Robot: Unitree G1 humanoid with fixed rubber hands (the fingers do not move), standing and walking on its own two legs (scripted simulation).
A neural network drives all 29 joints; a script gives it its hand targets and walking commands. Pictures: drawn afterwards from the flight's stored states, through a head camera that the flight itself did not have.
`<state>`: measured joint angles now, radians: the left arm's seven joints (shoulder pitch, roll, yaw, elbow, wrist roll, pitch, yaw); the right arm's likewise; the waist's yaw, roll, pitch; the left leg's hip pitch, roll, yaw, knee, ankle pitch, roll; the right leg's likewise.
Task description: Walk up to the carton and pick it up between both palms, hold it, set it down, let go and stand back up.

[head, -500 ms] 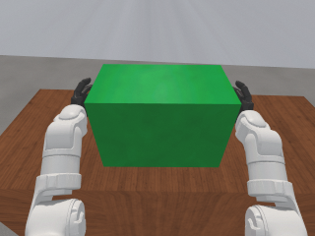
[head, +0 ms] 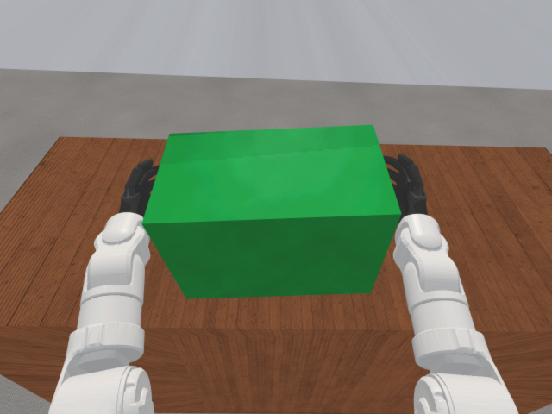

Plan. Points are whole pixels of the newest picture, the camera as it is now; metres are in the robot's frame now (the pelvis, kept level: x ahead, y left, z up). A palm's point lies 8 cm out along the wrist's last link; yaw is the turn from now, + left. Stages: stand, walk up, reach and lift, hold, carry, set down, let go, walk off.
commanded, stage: set down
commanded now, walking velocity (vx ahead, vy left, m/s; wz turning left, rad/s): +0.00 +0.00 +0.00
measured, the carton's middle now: (274, 216) +0.39 +0.01 +0.08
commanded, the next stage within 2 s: none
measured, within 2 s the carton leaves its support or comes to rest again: neither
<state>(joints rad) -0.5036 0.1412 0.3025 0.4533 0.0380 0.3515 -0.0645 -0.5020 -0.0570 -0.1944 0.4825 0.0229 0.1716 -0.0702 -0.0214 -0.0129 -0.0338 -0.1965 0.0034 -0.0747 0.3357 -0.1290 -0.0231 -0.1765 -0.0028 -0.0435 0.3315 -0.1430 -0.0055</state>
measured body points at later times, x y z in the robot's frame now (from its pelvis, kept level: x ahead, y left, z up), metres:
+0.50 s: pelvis +0.03 +0.01 +0.00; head +0.03 +0.02 +0.45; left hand +0.39 +0.21 +0.08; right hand +0.37 -0.18 +0.09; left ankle +0.03 +0.13 -0.75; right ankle +0.02 -0.11 -0.75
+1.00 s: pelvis +0.03 +0.01 +0.00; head +0.04 +0.02 +0.45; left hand +0.40 +0.21 +0.06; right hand +0.37 -0.19 +0.09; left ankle +0.03 +0.13 -0.75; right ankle +0.02 -0.11 -0.75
